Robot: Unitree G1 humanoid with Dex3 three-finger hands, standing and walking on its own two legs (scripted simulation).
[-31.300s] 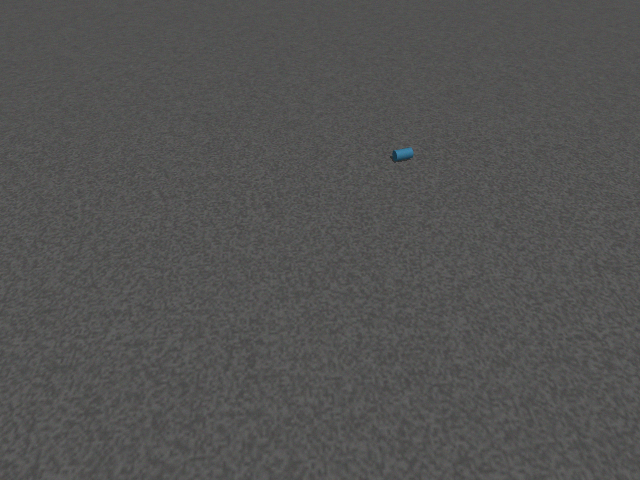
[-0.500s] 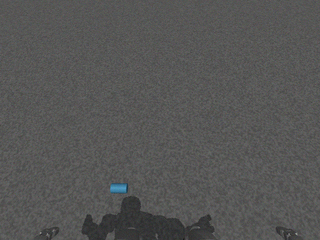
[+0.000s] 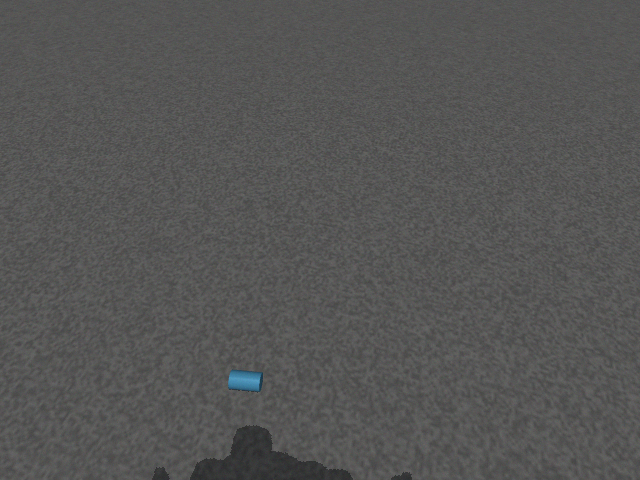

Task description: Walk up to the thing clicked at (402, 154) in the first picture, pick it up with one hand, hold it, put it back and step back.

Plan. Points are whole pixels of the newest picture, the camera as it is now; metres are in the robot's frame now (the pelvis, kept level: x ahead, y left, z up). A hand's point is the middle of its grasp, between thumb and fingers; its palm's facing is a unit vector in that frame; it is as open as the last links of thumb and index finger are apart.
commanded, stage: walk up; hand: left
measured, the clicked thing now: (245, 380) +0.49 +0.24 -0.73
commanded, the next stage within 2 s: stand in 0.84 s
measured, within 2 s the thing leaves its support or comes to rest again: neither
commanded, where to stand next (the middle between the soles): +0.09 +0.03 m, yaw -5 degrees
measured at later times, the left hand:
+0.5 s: hand out of the picture +0.08 +0.29 -0.15, palm faces -0.04 -0.93 -0.37, open 7.4 cm
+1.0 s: hand out of the picture +0.14 +0.25 -0.12, palm faces -0.08 -0.94 -0.33, open 7.4 cm
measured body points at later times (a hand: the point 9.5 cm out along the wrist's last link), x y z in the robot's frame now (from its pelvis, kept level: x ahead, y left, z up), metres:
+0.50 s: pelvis +0.01 +0.02 +0.01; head +0.03 +0.03 +0.46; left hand +0.08 +0.34 -0.12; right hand +0.10 -0.29 -0.10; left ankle +0.03 +0.14 -0.72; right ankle +0.01 -0.13 -0.72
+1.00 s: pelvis +0.01 +0.01 +0.03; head +0.02 +0.00 +0.48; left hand +0.14 +0.29 -0.10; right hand +0.07 -0.30 -0.11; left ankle +0.03 +0.14 -0.72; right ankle +0.01 -0.13 -0.72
